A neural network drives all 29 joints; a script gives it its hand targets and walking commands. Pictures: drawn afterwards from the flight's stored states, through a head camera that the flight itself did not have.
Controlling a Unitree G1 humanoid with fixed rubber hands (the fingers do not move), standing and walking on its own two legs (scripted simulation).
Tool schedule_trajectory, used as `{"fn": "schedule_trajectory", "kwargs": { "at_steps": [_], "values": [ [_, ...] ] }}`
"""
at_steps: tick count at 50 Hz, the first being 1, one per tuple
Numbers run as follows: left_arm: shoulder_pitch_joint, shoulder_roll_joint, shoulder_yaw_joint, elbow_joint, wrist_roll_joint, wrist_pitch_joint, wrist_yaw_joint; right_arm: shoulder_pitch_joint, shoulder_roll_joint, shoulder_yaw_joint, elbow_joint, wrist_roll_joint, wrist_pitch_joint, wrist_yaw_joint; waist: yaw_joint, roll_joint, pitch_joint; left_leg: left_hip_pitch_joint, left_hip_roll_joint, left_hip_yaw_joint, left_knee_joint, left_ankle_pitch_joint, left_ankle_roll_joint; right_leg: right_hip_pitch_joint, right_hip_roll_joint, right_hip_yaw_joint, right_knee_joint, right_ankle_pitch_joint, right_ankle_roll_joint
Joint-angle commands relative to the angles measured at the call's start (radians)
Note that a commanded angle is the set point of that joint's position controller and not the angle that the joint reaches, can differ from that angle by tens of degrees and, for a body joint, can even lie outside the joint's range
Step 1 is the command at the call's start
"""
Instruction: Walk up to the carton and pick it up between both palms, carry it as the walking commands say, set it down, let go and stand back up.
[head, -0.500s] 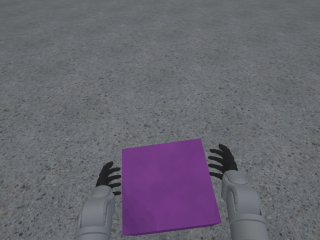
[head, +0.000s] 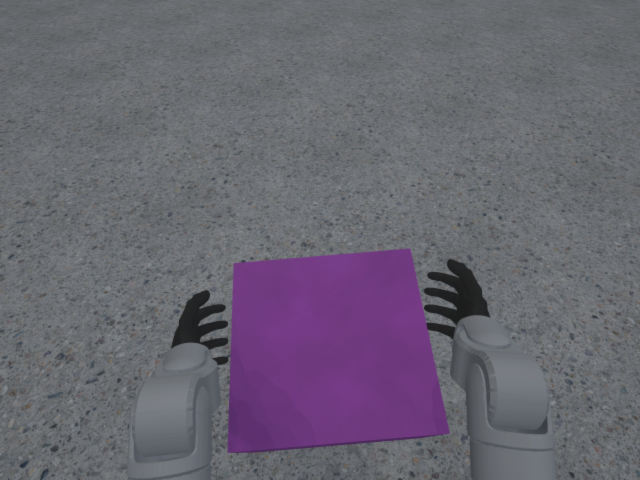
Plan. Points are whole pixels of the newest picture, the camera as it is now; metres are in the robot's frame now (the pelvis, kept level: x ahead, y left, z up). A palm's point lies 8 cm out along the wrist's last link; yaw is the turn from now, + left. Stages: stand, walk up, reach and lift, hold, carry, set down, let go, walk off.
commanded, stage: carry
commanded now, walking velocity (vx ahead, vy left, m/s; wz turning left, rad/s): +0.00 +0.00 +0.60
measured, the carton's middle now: (330, 353) +0.31 +0.00 -0.01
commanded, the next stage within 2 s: none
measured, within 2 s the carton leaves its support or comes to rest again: neither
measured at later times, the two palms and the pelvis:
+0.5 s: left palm (115, 417) +0.20 +0.22 +0.08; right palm (402, 326) +0.29 -0.08 +0.10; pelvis -0.02 +0.00 -0.01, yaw +14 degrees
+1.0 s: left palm out of the picture +0.10 +0.24 +0.10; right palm (358, 349) +0.26 -0.03 +0.10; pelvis -0.06 -0.02 +0.01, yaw +29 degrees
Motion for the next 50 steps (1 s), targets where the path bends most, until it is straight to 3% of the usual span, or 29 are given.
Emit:
{"fn": "schedule_trajectory", "kwargs": {
  "at_steps": [1,3,6,7,9,11,12,13,14,16,18,22,23,24,25,26,28,30,32,36,37,39,40,41,42,43,45,47,50],
  "values": [
    [-0.425,-0.928,-0.634,-0.258,-0.416,0.002,-0.207,-0.189,0.920,0.626,-0.124,0.413,0.124,0.227,0.007,0.197,-0.173,0.031,0.228,-0.408,-0.253,0.235,0.082,-0.045,0.000,-0.028,0.157,-0.182,0.049],
    [-0.432,-0.950,-0.631,-0.247,-0.413,0.012,-0.205,-0.221,0.947,0.626,-0.126,0.417,0.141,0.227,0.001,0.225,-0.195,0.157,0.260,-0.459,-0.254,0.268,0.147,-0.176,0.025,0.018,0.297,-0.308,0.067],
    [-0.375,-0.957,-0.617,-0.214,-0.422,0.024,-0.210,-0.254,0.939,0.625,-0.173,0.425,0.148,0.221,0.014,0.185,-0.216,0.099,0.210,-0.347,-0.201,0.279,0.128,-0.109,0.003,0.051,0.246,-0.287,0.054],
    [-0.463,-0.998,-0.663,-0.309,-0.464,0.015,-0.215,-0.290,0.989,0.633,-0.217,0.445,0.136,0.219,0.003,0.249,-0.264,0.149,0.196,-0.368,-0.197,0.341,0.114,-0.070,0.040,0.039,0.146,-0.262,0.049],
    [-0.450,-1.006,-0.643,-0.276,-0.471,0.016,-0.217,-0.263,0.996,0.631,-0.211,0.441,0.140,0.208,0.004,0.198,-0.360,0.179,0.172,-0.335,-0.122,0.519,0.086,0.092,0.050,-0.013,-0.040,-0.175,0.060],
    [-0.428,-1.004,-0.647,-0.282,-0.471,0.018,-0.220,-0.229,0.984,0.629,-0.215,0.425,0.139,0.204,0.030,0.116,-0.392,-0.074,0.085,-0.220,0.049,0.432,0.022,0.384,-0.089,0.035,-0.195,0.079,0.032],
    [-0.379,-0.994,-0.610,-0.248,-0.452,0.013,-0.228,-0.315,0.991,0.673,-0.269,0.448,0.138,0.203,0.049,-0.202,-0.393,-0.325,-0.046,-0.094,0.227,0.082,-0.016,0.542,-0.294,0.244,-0.221,0.387,-0.033],
    [-0.401,-1.031,-0.638,-0.278,-0.470,0.008,-0.227,-0.300,1.023,0.687,-0.275,0.461,0.143,0.210,0.032,-0.275,-0.371,-0.416,-0.056,-0.005,0.406,-0.328,-0.035,0.540,-0.468,0.284,-0.147,0.694,-0.128],
    [-0.439,-1.051,-0.652,-0.322,-0.479,0.002,-0.228,-0.316,1.052,0.697,-0.285,0.467,0.136,0.211,0.025,-0.219,-0.345,-0.424,-0.030,0.012,0.506,-0.364,-0.032,0.531,-0.467,0.225,-0.103,0.804,-0.163],
    [-0.403,-1.012,-0.614,-0.279,-0.463,0.013,-0.235,-0.316,1.032,0.695,-0.258,0.467,0.144,0.207,0.017,-0.124,-0.313,-0.394,0.000,0.025,0.482,-0.229,-0.041,0.513,-0.360,0.085,-0.070,0.801,-0.120],
    [-0.429,-0.954,-0.605,-0.310,-0.462,0.012,-0.232,-0.289,1.001,0.671,-0.224,0.456,0.148,0.203,0.010,-0.166,-0.254,-0.290,-0.006,0.070,0.376,-0.129,-0.063,0.403,-0.297,-0.028,-0.062,0.631,-0.083],
    [-0.348,-0.952,-0.577,-0.225,-0.429,0.027,-0.225,-0.344,0.970,0.667,-0.236,0.456,0.166,0.198,0.021,-0.272,-0.246,-0.113,-0.026,0.100,0.092,-0.092,-0.040,0.301,-0.286,-0.083,-0.006,0.417,-0.044],
    [-0.391,-0.944,-0.592,-0.254,-0.445,0.023,-0.221,-0.292,0.978,0.654,-0.176,0.441,0.168,0.198,0.011,-0.228,-0.242,-0.056,-0.035,0.104,-0.050,0.025,-0.039,0.277,-0.287,-0.097,0.035,0.398,-0.020],
    [-0.348,-0.940,-0.587,-0.226,-0.430,0.025,-0.219,-0.279,0.961,0.651,-0.194,0.446,0.163,0.205,0.005,-0.167,-0.250,0.018,-0.035,0.070,-0.111,0.116,-0.033,0.236,-0.246,-0.121,0.086,0.317,0.009],
    [-0.345,-0.933,-0.596,-0.245,-0.422,0.025,-0.212,-0.286,0.946,0.654,-0.208,0.451,0.162,0.208,0.005,0.029,-0.253,0.175,0.085,-0.128,-0.155,0.422,0.013,0.035,-0.185,-0.122,0.245,0.055,0.056],
    [-0.378,-0.945,-0.612,-0.232,-0.427,0.035,-0.211,-0.276,0.921,0.630,-0.179,0.424,0.165,0.211,0.012,0.336,-0.227,0.322,0.313,-0.498,-0.163,0.841,0.088,-0.272,-0.028,-0.132,0.460,-0.458,0.125],
    [-0.408,-0.963,-0.628,-0.232,-0.437,0.031,-0.220,-0.221,0.953,0.605,-0.109,0.418,0.166,0.227,0.005,0.255,-0.252,0.326,0.326,-0.495,-0.158,0.766,0.186,-0.343,-0.040,0.047,0.578,-0.436,0.107],
    [-0.460,-0.999,-0.671,-0.268,-0.466,0.018,-0.231,-0.239,0.999,0.617,-0.121,0.419,0.150,0.237,0.011,0.159,-0.269,0.287,0.214,-0.373,-0.176,0.455,0.147,-0.290,-0.063,0.089,0.529,-0.288,0.101],
    [-0.459,-1.062,-0.697,-0.286,-0.487,0.004,-0.236,-0.268,1.039,0.635,-0.184,0.434,0.125,0.237,0.007,0.173,-0.303,0.246,0.167,-0.364,-0.205,0.360,0.124,-0.190,-0.018,0.056,0.421,-0.238,0.082],
    [-0.398,-1.007,-0.652,-0.241,-0.470,0.006,-0.235,-0.230,1.002,0.640,-0.166,0.428,0.130,0.229,0.002,0.188,-0.310,0.194,0.165,-0.403,-0.195,0.476,0.140,-0.053,0.053,0.018,0.177,-0.193,0.077],
    [-0.433,-1.017,-0.666,-0.284,-0.479,-0.004,-0.237,-0.243,1.017,0.651,-0.194,0.441,0.121,0.237,0.003,0.261,-0.337,0.171,0.148,-0.407,-0.184,0.487,0.122,0.011,0.063,0.016,0.127,-0.168,0.076],
    [-0.411,-1.022,-0.658,-0.279,-0.470,-0.006,-0.236,-0.259,1.018,0.672,-0.226,0.453,0.113,0.233,0.008,0.244,-0.388,0.143,0.108,-0.366,-0.135,0.447,0.083,0.150,0.051,-0.010,-0.056,-0.079,0.064],
    [-0.394,-0.996,-0.632,-0.262,-0.460,0.002,-0.243,-0.252,0.994,0.671,-0.233,0.443,0.118,0.229,0.019,0.166,-0.354,-0.023,0.104,-0.338,-0.131,0.244,0.067,0.284,0.003,-0.014,-0.156,-0.037,0.059],
    [-0.344,-0.977,-0.604,-0.215,-0.441,0.005,-0.246,-0.290,0.987,0.698,-0.257,0.451,0.122,0.224,0.048,-0.042,-0.354,-0.215,-0.008,-0.220,0.021,0.040,0.016,0.433,-0.170,0.154,-0.275,-0.072,0.017],
    [-0.378,-0.972,-0.621,-0.233,-0.460,0.000,-0.248,-0.257,0.985,0.684,-0.222,0.426,0.131,0.217,0.043,-0.302,-0.345,-0.381,-0.106,-0.026,0.301,-0.261,-0.029,0.458,-0.454,0.372,-0.303,0.020,-0.093],
    [-0.380,-0.981,-0.644,-0.265,-0.469,-0.004,-0.250,-0.254,0.980,0.688,-0.243,0.420,0.125,0.217,0.026,-0.273,-0.309,-0.381,-0.056,-0.012,0.505,-0.300,-0.031,0.387,-0.488,0.274,-0.246,0.176,-0.140],
    [-0.379,-0.968,-0.620,-0.233,-0.453,0.007,-0.253,-0.291,0.976,0.695,-0.221,0.433,0.132,0.220,0.022,-0.086,-0.263,-0.317,-0.012,-0.014,0.597,-0.174,-0.018,0.275,-0.390,0.100,-0.205,0.191,-0.124],
    [-0.344,-0.945,-0.577,-0.191,-0.436,0.009,-0.251,-0.313,0.950,0.683,-0.229,0.437,0.133,0.213,0.017,-0.136,-0.237,-0.326,0.005,0.009,0.564,-0.109,-0.047,0.329,-0.303,0.002,-0.135,0.350,-0.081],
    [-0.315,-0.919,-0.549,-0.196,-0.425,0.008,-0.245,-0.318,0.962,0.708,-0.219,0.453,0.143,0.203,0.021,-0.222,-0.240,-0.241,-0.009,0.067,0.378,-0.133,-0.050,0.325,-0.315,-0.048,-0.110,0.389,-0.080]
  ]
}}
